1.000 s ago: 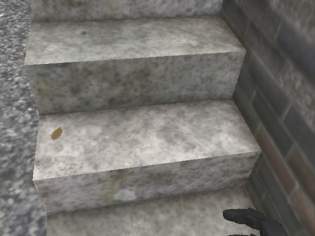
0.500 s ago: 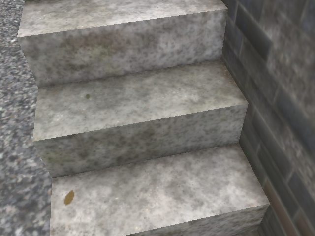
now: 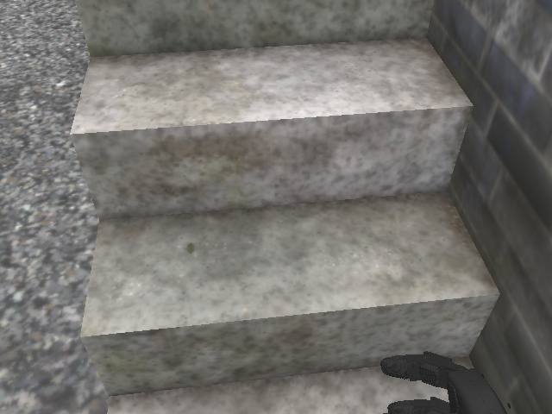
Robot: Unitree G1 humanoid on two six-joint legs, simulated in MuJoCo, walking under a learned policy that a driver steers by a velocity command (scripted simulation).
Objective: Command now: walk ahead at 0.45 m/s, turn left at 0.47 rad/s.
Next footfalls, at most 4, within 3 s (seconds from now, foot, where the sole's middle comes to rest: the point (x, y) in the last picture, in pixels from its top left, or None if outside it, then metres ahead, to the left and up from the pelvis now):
0.54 right None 0.35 -0.10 -0.41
1.10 left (198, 255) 0.62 0.17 -0.21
1.58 right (372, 88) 0.84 -0.13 -0.02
2.16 left None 1.09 0.16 0.17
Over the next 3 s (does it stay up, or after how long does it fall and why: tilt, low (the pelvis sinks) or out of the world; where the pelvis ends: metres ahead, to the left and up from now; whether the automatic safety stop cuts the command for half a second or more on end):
stays up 1.33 0.09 1.13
